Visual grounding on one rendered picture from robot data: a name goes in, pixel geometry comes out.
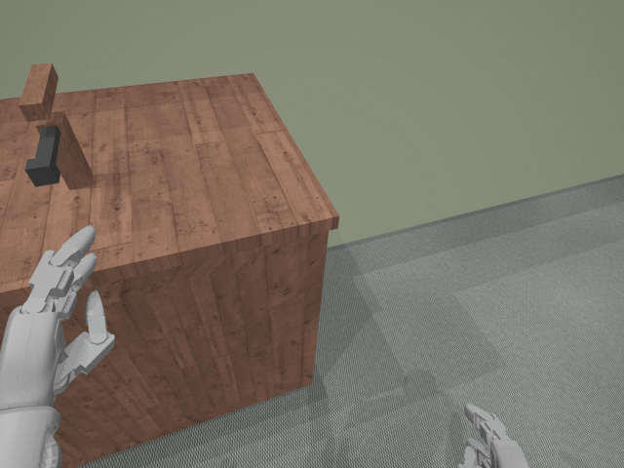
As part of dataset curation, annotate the left robot hand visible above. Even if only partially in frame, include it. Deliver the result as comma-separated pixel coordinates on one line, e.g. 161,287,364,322
0,225,114,410

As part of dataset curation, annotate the robot left forearm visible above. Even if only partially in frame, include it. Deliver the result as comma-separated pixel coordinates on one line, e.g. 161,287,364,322
0,406,62,468

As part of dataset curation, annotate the tap lever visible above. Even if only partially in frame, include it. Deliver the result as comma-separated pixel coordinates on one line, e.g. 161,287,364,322
25,125,60,187

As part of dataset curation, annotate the right robot hand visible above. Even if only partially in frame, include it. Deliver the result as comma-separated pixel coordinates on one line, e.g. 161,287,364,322
458,404,529,468

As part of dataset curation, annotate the counter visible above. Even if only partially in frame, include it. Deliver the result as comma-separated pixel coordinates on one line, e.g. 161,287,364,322
0,63,339,468

